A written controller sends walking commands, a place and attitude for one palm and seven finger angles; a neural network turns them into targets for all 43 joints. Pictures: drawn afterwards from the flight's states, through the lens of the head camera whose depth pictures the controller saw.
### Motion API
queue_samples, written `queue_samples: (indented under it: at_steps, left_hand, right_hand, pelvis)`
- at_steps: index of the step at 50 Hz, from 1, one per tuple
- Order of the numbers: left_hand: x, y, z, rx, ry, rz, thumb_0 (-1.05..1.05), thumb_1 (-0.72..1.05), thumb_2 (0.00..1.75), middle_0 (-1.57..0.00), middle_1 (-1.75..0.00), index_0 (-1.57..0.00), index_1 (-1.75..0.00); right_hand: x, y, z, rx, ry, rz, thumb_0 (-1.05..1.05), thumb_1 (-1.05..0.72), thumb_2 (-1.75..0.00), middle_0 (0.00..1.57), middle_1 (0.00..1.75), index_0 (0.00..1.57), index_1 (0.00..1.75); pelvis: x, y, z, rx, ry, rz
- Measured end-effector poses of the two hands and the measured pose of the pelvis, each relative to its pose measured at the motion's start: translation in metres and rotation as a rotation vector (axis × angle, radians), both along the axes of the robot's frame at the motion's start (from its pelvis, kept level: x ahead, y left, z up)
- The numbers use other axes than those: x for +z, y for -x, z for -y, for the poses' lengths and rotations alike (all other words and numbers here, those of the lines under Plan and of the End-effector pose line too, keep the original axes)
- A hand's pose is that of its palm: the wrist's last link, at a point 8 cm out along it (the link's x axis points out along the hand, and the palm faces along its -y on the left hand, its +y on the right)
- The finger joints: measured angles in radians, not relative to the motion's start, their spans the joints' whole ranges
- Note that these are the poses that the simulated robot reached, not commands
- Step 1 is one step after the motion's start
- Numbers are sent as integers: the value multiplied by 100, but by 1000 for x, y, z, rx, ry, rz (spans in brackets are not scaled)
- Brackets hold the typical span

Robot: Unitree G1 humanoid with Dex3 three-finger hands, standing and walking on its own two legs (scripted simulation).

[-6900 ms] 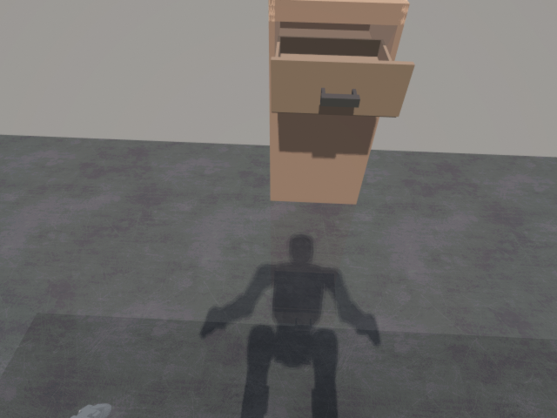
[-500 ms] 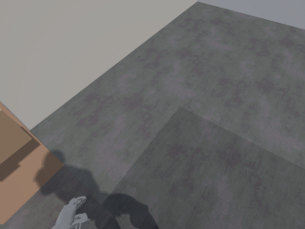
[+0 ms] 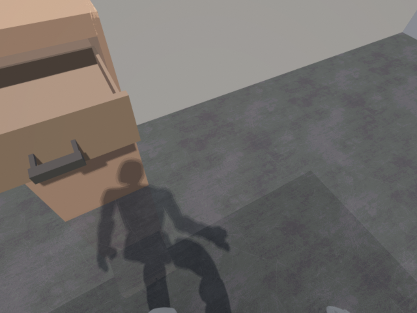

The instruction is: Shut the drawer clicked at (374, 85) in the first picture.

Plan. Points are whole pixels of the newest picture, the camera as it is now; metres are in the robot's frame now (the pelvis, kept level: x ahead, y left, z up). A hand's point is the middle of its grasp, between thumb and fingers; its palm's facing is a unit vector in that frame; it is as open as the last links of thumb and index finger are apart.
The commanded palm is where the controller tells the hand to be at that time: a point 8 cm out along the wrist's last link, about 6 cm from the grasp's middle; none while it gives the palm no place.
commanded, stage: turn to face it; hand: left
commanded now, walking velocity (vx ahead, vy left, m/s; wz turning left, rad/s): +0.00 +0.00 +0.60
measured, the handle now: (56, 159) +0.39 +0.38 +0.00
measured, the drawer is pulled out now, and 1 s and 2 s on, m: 0.28 0.28 0.28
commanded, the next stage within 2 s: take the last steps up to it in 0.86 s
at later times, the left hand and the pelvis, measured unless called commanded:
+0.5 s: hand out of the picture +0.08 +0.26 -0.13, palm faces +0.29 -0.92 -0.25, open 7.4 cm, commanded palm none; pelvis +0.01 +0.02 +0.02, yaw +17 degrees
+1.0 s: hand out of the picture -0.09 +0.17 -0.14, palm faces +0.54 -0.80 -0.26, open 7.4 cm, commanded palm none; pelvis -0.01 -0.01 +0.01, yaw +31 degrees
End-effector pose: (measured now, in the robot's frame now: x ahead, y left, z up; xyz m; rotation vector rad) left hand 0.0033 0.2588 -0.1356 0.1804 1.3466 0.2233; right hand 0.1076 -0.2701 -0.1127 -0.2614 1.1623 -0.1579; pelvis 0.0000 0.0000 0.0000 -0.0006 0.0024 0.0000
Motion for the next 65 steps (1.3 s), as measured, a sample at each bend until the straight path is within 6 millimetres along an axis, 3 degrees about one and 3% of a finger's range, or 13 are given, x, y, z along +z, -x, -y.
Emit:
queue_samples:
  at_steps: [3, 6, 11, 16, 22, 27, 31, 38, 44, 49, 56, 61, 65]
  left_hand:
    - [-12, 17, -23, 59, 1, -45, 1, 90, 90, -20, -30, -20, -30]
    - [-8, 16, -37, 90, 1, -42, 1, 91, 90, -20, -30, -20, -30]
    - [6, -7, -48, 119, 11, 69, 1, 91, 90, -20, -30, -20, -30]
    - [16, -27, -52, 143, 0, 161, 0, 91, 90, -20, -30, -20, -30]
    - [26, -45, -48, 166, -24, 224, 0, 91, 90, -20, -30, -20, -30]
    - [37, -57, -34, 182, -52, 273, 0, 91, 90, -20, -30, -20, -30]
    - [43, -54, -17, 210, -90, 307, 0, 90, 90, -20, -30, -20, -30]
    - [50, -3, 14, 304, -115, 252, 0, 90, 90, -20, -30, -20, -30]
    - [42, 50, 36, 412, -84, 180, 0, 90, 90, -20, -30, -20, -30]
    - [28, 107, 51, 503, -36, 90, 0, 90, 90, -20, -30, -20, -30]
    - [-7, 192, 59, 616, 67, -62, 0, 90, 90, -20, -30, -20, -30]
    - [-5, 203, 52, 605, 127, -116, 1, 91, 90, -20, -30, -20, -30]
    - [-2, 184, 38, 587, 142, -80, 1, 91, 90, -20, -30, -20, -30]
  right_hand:
    - [8, -30, -24, 70, 17, 67, 1, -91, -90, 20, 30, 19, 30]
    - [20, -42, -44, 109, 25, 94, 1, -91, -90, 20, 30, 20, 30]
    - [28, -41, -67, 149, 14, 73, 0, -91, -90, 20, 30, 20, 30]
    - [23, -28, -78, 165, -11, 22, 1, -90, -90, 20, 30, 20, 30]
    - [9, -4, -72, 164, -31, -63, 1, -90, -90, 21, 30, 20, 30]
    - [-5, 13, -52, 170, -36, -146, 1, -90, -90, 21, 30, 20, 30]
    - [-20, 15, -32, 190, -50, -191, 1, -90, -90, 20, 30, 20, 30]
    - [-25, -12, -15, 268, -62, -183, 1, -91, -90, 20, 30, 20, 30]
    - [-19, -40, -25, 366, -47, -165, 1, -91, -90, 20, 30, 20, 30]
    - [-12, -68, -57, 457, -30, -122, 1, -91, -90, 20, 30, 19, 30]
    - [2, -88, -131, 578, -32, 36, 1, -91, -90, 20, 30, 19, 30]
    - [17, -61, -151, 561, -46, 42, 0, -91, -90, 20, 30, 20, 30]
    - [20, -43, -135, 500, -1, -4, -1, -95, -90, 21, 30, 20, 30]
  pelvis:
    - [-5, -1, -14, 30, 3, 1]
    - [3, -3, -23, 59, 27, 5]
    - [15, -3, -33, 121, 47, 11]
    - [19, -5, -36, 182, 45, 10]
    - [18, -7, -29, 252, 35, 4]
    - [15, -7, -14, 314, 25, -3]
    - [9, -8, 4, 358, 4, -11]
    - [13, -8, 22, 443, -21, 13]
    - [17, -4, 23, 504, -38, 16]
    - [15, 7, 14, 535, -38, 13]
    - [3, 23, -15, 554, 1, 26]
    - [16, 19, -32, 545, 19, 52]
    - [22, 13, -42, 541, 22, 55]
